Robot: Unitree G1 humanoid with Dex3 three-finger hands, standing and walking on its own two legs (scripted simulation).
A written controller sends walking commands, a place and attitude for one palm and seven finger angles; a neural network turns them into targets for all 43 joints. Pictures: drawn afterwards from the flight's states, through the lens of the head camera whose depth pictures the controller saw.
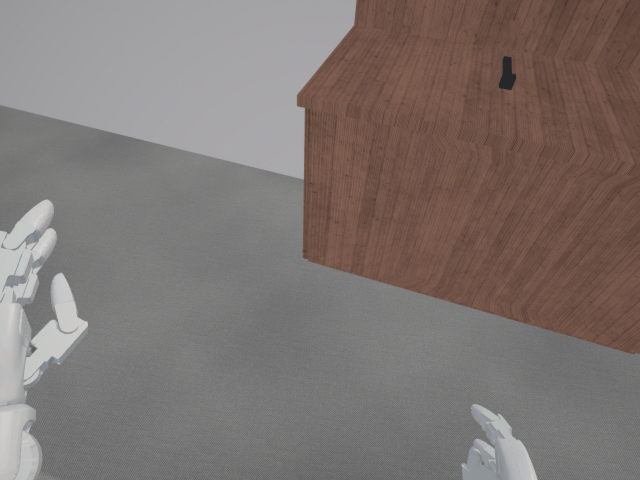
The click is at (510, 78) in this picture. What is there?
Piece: tap's lever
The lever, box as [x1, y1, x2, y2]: [499, 72, 515, 89]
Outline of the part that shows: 503,72 499,82 499,87 511,89 515,79 515,74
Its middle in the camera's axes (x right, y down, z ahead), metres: +0.43 -0.37 +0.90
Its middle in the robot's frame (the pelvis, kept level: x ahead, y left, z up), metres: +0.95 -0.37 +0.09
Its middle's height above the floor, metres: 0.87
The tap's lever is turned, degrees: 0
